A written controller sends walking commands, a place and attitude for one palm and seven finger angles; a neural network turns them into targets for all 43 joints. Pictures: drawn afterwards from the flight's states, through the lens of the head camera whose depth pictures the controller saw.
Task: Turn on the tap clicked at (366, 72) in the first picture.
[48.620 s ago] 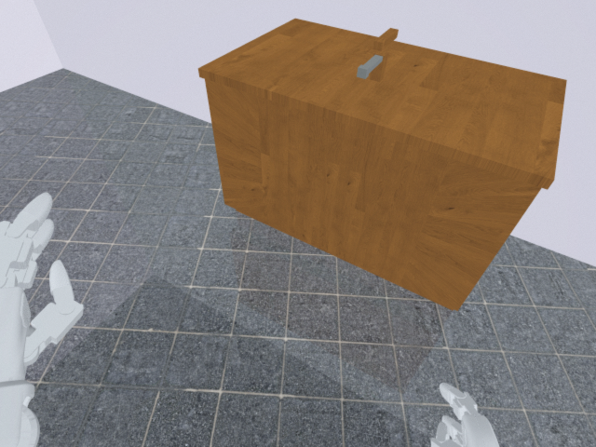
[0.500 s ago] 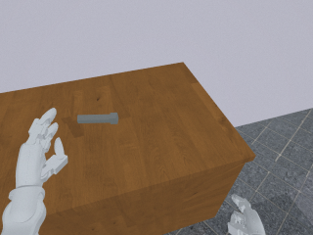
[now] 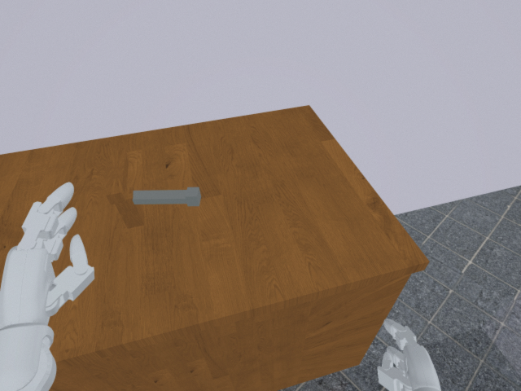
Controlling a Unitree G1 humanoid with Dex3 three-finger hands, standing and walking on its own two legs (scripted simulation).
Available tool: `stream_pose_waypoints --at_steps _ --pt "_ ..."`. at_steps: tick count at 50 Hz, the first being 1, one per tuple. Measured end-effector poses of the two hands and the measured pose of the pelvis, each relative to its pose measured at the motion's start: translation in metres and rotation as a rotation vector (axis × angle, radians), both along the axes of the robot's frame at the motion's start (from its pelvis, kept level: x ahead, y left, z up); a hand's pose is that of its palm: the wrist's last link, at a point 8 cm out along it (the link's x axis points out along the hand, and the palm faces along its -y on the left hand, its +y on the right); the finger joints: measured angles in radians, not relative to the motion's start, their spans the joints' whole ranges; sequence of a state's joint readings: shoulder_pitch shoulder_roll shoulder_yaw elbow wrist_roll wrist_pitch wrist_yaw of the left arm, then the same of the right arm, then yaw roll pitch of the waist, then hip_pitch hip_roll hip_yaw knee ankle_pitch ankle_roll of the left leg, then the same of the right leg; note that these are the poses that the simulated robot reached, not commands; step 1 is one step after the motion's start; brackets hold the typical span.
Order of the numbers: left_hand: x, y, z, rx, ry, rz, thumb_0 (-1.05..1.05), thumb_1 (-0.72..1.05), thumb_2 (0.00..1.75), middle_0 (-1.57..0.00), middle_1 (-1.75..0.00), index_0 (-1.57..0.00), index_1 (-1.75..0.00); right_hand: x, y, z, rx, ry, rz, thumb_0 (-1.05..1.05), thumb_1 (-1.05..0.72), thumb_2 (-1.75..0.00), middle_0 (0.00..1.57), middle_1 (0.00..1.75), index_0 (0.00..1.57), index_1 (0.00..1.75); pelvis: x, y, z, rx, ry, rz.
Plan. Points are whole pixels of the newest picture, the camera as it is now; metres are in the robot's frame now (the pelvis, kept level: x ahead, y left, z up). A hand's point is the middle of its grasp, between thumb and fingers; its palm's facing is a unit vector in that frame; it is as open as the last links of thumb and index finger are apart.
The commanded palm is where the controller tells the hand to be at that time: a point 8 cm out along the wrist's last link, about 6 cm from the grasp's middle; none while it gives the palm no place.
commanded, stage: step back with the hand held close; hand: left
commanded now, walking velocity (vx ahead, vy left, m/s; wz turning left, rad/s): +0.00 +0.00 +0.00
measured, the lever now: (193, 196) +0.46 +0.21 +0.03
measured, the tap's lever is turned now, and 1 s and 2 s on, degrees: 75 75 75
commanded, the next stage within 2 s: stop stepping back and stand still in 1.58 s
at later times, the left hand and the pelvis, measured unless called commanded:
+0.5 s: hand (64, 300) +0.16 +0.25 +0.15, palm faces +0.33 -0.82 -0.46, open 7.4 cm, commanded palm +0.12 +0.29 +0.17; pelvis -0.05 +0.02 -0.01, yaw -1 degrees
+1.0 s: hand (51, 319) +0.14 +0.25 +0.15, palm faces +0.35 -0.84 -0.41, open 7.4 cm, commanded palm +0.08 +0.30 +0.17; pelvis -0.08 +0.02 -0.02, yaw +0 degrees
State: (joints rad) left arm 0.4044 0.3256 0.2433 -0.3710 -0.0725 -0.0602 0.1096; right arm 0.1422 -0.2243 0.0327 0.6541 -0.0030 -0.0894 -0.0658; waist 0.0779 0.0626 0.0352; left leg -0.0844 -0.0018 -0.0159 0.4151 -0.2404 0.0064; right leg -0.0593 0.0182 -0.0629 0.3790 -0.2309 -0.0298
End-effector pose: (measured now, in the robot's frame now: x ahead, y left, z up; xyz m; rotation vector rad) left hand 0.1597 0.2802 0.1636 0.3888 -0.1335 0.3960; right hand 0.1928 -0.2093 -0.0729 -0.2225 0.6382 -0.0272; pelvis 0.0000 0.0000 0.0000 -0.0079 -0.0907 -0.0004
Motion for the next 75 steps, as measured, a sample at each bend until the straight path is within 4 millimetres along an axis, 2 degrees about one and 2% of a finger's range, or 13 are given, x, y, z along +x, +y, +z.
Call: stream_pose_waypoints --at_steps 4,10,14,19,27,33,40,47,57,60,63,69,75 --pt "0.000 -0.001 0.004 0.012 -0.008 -0.008 0.02 0.89 0.90 -0.21 -0.30 -0.20 -0.30 -0.002 -0.002 -0.001 0.001 0.003 -0.003 0.01 -0.91 -0.90 0.20 0.30 0.20 0.29 0.000 -0.001 0.000 0.000 -0.001 0.000" --pt "0.003 0.005 0.028 0.093 -0.091 -0.017 0.02 0.89 0.90 -0.21 -0.30 -0.21 -0.30 -0.010 -0.006 0.001 0.007 0.008 -0.037 0.01 -0.91 -0.90 0.20 0.30 0.20 0.30 -0.008 0.001 -0.001 -0.005 0.040 -0.018" --pt "0.001 0.002 0.016 0.085 -0.035 -0.053 0.01 0.89 0.90 -0.20 -0.30 -0.20 -0.30 -0.023 -0.012 0.001 0.003 0.012 -0.087 0.01 -0.91 -0.90 0.20 0.30 0.20 0.30 -0.016 0.006 -0.002 -0.001 0.068 -0.030" --pt "-0.012 -0.001 0.001 0.080 0.036 -0.095 0.01 0.89 0.90 -0.21 -0.30 -0.21 -0.30 -0.046 -0.019 0.000 -0.027 0.034 -0.130 0.01 -0.91 -0.90 0.20 0.30 0.20 0.29 -0.030 0.011 -0.003 0.003 0.087 -0.033" --pt "-0.043 0.014 0.009 0.152 -0.009 -0.064 0.02 0.89 0.90 -0.21 -0.30 -0.21 -0.30 -0.083 -0.017 -0.011 -0.060 0.081 -0.136 0.01 -0.91 -0.90 0.20 0.30 0.20 0.29 -0.055 0.017 -0.009 -0.004 0.107 -0.020" --pt "-0.055 0.019 0.007 0.153 -0.033 -0.035 0.01 0.89 0.90 -0.21 -0.30 -0.21 -0.30 -0.102 -0.008 -0.020 -0.051 0.101 -0.126 0.01 -0.91 -0.90 0.20 0.30 0.20 0.29 -0.067 0.021 -0.012 -0.009 0.114 -0.015" --pt "-0.056 0.013 0.006 0.154 -0.055 -0.047 0.01 0.89 0.90 -0.21 -0.30 -0.21 -0.30 -0.109 -0.001 -0.024 -0.032 0.099 -0.120 0.01 -0.91 -0.90 0.20 0.30 0.20 0.30 -0.073 0.018 -0.015 -0.005 0.112 -0.015" --pt "-0.057 0.006 0.007 0.135 -0.098 -0.087 0.01 0.89 0.90 -0.21 -0.30 -0.21 -0.30 -0.111 -0.008 -0.022 -0.051 0.094 -0.125 0.01 -0.91 -0.90 0.20 0.30 0.20 0.30 -0.078 0.018 -0.020 -0.015 0.116 -0.008" --pt "-0.069 0.022 0.011 0.172 -0.111 -0.064 0.01 0.89 0.90 -0.21 -0.30 -0.21 -0.30 -0.121 -0.006 -0.014 -0.078 0.092 -0.135 0.01 -0.91 -0.90 0.20 0.30 0.20 0.29 -0.088 0.019 -0.017 -0.013 0.124 -0.004" --pt "-0.075 0.017 0.012 0.151 -0.112 -0.046 0.01 0.89 0.90 -0.21 -0.30 -0.21 -0.30 -0.126 -0.002 -0.014 -0.051 0.092 -0.107 0.01 -0.91 -0.90 0.20 0.30 0.20 0.29 -0.094 0.011 -0.013 -0.012 0.131 -0.017" --pt "-0.083 0.002 0.010 0.130 -0.104 -0.056 0.02 0.89 0.90 -0.21 -0.30 -0.20 -0.30 -0.131 -0.002 -0.017 -0.023 0.085 -0.076 0.01 -0.91 -0.90 0.20 0.30 0.20 0.29 -0.105 0.002 -0.013 -0.012 0.134 -0.027" --pt "-0.107 -0.029 0.011 0.103 -0.091 -0.131 0.02 0.89 0.90 -0.21 -0.30 -0.21 -0.30 -0.150 -0.019 -0.017 -0.005 0.096 -0.095 0.01 -0.90 -0.90 0.20 0.30 0.20 0.30 -0.128 -0.011 -0.011 -0.021 0.133 -0.009" --pt "-0.135 -0.020 0.013 0.152 -0.102 -0.125 0.01 0.88 0.90 -0.21 -0.30 -0.21 -0.30 -0.172 -0.038 -0.008 -0.066 0.075 -0.135 0.01 -0.91 -0.90 0.20 0.30 0.20 0.30 -0.150 -0.010 -0.015 0.010 0.154 0.019"
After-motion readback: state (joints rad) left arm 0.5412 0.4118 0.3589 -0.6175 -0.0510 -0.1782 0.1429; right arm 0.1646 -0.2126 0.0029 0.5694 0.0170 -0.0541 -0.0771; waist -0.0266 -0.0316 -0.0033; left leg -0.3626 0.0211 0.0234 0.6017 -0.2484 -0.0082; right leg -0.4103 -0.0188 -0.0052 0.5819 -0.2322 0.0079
